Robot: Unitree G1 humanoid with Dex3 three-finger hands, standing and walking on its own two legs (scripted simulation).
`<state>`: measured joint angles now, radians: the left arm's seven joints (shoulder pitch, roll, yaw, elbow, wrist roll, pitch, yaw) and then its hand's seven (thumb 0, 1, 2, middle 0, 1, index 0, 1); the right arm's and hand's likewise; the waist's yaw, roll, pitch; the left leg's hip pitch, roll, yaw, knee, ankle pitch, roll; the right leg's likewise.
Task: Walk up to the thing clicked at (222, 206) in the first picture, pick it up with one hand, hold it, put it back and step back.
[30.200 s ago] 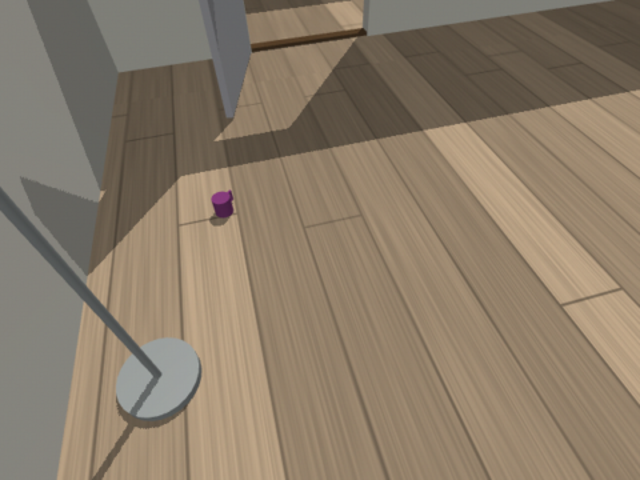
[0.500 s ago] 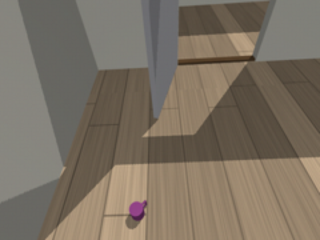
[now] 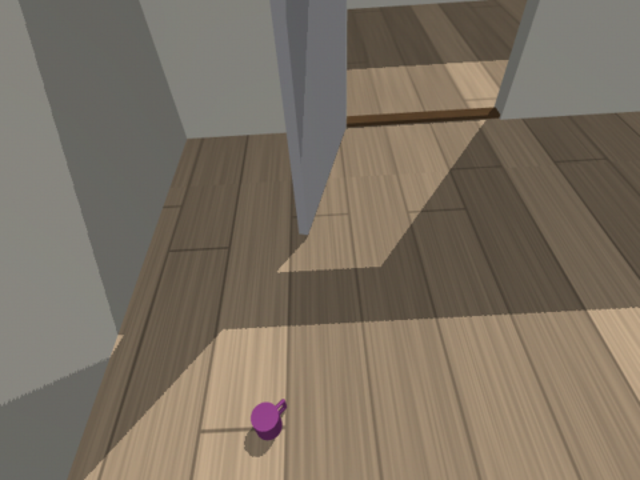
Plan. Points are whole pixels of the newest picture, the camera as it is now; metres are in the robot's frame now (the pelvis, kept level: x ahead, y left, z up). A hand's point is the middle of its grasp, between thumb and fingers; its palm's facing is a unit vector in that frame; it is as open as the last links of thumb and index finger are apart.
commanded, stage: stand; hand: left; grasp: from above
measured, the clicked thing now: (271, 417) +0.44 +0.22 -0.74
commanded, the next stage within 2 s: step back in 1.30 s
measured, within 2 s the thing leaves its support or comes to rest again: neither
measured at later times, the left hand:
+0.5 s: hand out of the picture +0.08 +0.25 -0.16, palm faces +0.00 -0.94 -0.34, open 7.4 cm
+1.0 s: hand out of the picture +0.09 +0.25 -0.16, palm faces -0.01 -0.94 -0.33, open 7.4 cm
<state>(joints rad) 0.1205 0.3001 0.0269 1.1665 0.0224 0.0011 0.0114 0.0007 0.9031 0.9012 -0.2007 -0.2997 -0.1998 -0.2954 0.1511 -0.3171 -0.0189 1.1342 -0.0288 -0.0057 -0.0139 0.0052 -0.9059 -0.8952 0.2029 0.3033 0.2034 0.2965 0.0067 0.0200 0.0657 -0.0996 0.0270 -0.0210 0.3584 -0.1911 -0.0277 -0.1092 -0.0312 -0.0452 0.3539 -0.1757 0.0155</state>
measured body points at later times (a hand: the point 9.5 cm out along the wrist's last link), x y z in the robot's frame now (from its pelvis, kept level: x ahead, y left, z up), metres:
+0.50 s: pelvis +0.01 +0.00 +0.00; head +0.02 -0.01 +0.45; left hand +0.08 +0.30 -0.13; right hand +0.07 -0.29 -0.14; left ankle +0.01 +0.14 -0.75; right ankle +0.01 -0.13 -0.75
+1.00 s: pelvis +0.02 +0.00 +0.00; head +0.03 +0.00 +0.45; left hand +0.09 +0.30 -0.13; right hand +0.08 -0.29 -0.14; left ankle +0.01 +0.14 -0.75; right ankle +0.01 -0.13 -0.75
